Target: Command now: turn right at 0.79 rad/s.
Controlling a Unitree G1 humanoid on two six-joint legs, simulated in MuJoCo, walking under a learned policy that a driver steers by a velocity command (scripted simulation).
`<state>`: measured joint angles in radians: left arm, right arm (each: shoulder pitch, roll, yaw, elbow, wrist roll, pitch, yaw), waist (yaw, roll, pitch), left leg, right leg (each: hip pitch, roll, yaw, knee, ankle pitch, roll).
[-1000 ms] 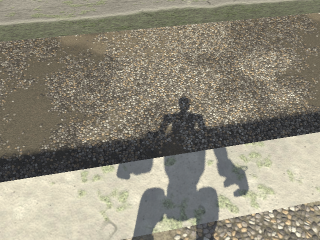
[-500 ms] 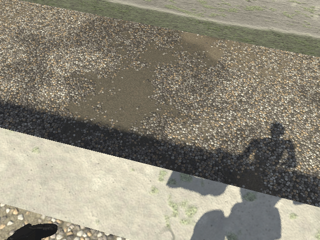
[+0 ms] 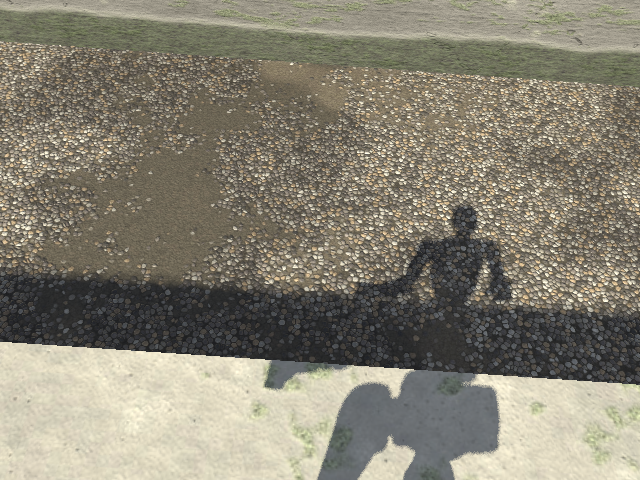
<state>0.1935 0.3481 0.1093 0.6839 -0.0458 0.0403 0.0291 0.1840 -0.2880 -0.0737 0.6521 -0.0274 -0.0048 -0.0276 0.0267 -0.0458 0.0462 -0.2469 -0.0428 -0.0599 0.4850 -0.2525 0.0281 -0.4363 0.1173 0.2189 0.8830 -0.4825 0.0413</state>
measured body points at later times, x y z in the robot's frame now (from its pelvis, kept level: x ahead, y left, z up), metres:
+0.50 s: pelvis +0.00 -0.03 -0.01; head +0.04 -0.06 +0.44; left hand +0.28 +0.14 -0.08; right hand +0.00 -0.35 -0.12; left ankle +0.00 +0.12 -0.68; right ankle -0.02 -0.12 -0.74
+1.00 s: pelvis +0.05 +0.02 -0.01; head +0.07 +0.06 +0.44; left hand +0.22 +0.29 -0.12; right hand +0.09 -0.26 -0.11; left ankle -0.02 +0.10 -0.74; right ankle +0.02 -0.13 -0.65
